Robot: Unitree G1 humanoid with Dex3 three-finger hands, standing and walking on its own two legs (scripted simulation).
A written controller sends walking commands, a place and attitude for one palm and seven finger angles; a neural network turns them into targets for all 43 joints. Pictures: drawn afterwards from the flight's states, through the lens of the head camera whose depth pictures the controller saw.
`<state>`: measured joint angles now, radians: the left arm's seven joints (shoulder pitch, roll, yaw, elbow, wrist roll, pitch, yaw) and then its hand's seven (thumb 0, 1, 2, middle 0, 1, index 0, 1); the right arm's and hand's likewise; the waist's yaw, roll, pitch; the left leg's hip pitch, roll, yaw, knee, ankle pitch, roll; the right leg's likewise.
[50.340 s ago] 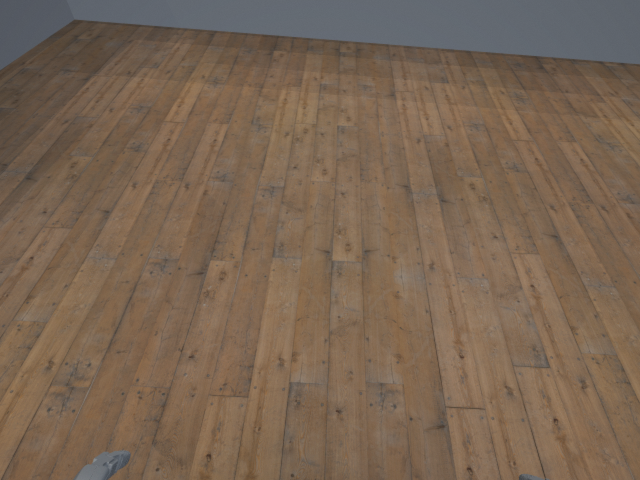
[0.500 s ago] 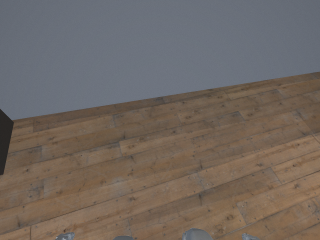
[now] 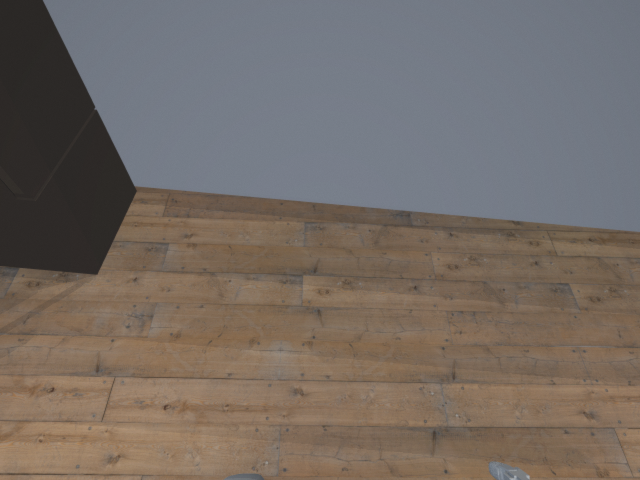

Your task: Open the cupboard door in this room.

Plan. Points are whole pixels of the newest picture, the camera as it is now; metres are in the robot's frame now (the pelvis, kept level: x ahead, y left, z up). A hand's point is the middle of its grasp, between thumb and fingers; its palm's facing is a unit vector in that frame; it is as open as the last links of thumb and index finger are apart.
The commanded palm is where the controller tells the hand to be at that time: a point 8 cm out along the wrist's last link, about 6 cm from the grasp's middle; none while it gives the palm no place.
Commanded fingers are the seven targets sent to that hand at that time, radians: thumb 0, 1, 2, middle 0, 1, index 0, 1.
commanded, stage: turn to face it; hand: left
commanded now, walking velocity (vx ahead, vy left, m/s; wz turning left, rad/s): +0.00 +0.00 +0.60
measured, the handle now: out of the picture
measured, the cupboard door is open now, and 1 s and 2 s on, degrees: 48 48 48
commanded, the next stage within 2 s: take the last steps up to it in 1.26 s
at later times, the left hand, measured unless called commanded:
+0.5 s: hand out of the picture +0.06 +0.19 -0.14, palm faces +0.27 -0.92 -0.26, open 7.4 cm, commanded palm none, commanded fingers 0.00 0.90 0.90 -0.20 -0.30 -0.20 -0.30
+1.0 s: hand out of the picture -0.01 +0.23 -0.15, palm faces +0.55 -0.80 -0.24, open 7.4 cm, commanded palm none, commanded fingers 0.00 0.90 0.90 -0.20 -0.30 -0.20 -0.30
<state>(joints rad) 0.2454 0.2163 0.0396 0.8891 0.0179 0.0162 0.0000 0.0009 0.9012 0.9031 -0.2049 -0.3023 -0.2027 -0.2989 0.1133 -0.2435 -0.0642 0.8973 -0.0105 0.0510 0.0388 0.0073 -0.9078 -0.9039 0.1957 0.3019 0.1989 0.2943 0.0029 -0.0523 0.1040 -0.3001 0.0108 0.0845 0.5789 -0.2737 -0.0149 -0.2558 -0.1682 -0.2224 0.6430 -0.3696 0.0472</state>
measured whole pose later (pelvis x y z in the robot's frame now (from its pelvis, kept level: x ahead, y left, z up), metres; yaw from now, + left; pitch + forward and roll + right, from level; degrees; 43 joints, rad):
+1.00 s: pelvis +0.02 +0.00 +0.02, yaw +33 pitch +1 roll -2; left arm 0.14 0.27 0.06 0.89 0.01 0.05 0.01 0.00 0.91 0.90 -0.20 -0.30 -0.20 -0.30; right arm 0.18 -0.20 -0.04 0.92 -0.03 0.03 0.00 0.00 -0.90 -0.90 0.20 0.30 0.20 0.30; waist -0.01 -0.02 0.08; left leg -0.30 -0.04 -0.07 0.48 -0.21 0.04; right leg -0.43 -0.06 0.00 0.89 -0.42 0.08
